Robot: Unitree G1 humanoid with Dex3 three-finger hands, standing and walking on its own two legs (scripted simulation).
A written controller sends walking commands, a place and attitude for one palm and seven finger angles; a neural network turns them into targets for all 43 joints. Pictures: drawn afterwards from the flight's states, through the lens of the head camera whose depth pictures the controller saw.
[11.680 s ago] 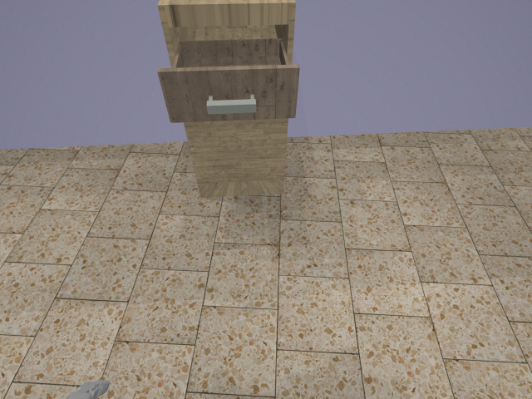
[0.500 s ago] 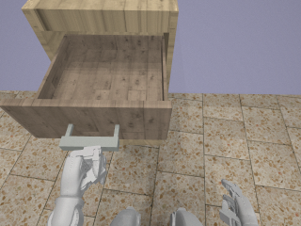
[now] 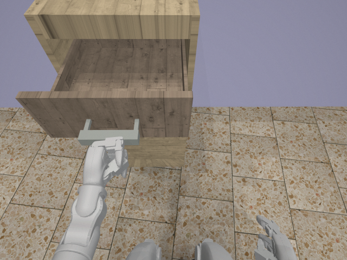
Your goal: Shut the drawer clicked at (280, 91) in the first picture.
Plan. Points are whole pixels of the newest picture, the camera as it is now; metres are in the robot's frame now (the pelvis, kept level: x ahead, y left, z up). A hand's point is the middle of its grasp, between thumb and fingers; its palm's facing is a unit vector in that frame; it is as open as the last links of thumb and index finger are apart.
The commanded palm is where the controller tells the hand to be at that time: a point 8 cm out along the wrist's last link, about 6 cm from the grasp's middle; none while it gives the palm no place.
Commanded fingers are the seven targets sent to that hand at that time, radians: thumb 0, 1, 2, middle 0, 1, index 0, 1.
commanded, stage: push the drawer shut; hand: left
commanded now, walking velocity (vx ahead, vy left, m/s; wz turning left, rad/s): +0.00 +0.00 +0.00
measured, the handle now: (111, 130) +0.40 +0.16 +0.05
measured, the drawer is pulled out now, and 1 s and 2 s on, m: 0.21 0.08 0.00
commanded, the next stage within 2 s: none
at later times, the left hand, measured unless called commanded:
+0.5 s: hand (128, 137) +0.38 +0.12 +0.04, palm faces +0.01 -1.00 -0.04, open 3.0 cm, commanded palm +0.37 +0.17 +0.05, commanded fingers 0.00 0.90 0.90 -1.40 -1.60 -1.40 -1.60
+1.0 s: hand (132, 113) +0.46 +0.12 +0.04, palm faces +0.04 -1.00 -0.04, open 2.9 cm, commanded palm +0.44 +0.17 +0.05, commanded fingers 0.00 0.90 0.90 -1.40 -1.60 -1.40 -1.60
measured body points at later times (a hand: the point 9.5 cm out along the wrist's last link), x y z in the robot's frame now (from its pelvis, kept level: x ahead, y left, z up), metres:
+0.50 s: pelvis +0.01 +0.01 +0.00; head +0.09 +0.01 +0.44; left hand +0.38 +0.17 +0.05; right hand +0.14 -0.24 -0.11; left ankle +0.02 +0.09 -0.66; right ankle +0.03 -0.08 -0.66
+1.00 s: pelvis +0.00 +0.01 +0.00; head +0.11 +0.01 +0.44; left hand +0.45 +0.18 +0.05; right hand +0.06 -0.26 -0.12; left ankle +0.02 +0.09 -0.66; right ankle +0.03 -0.08 -0.66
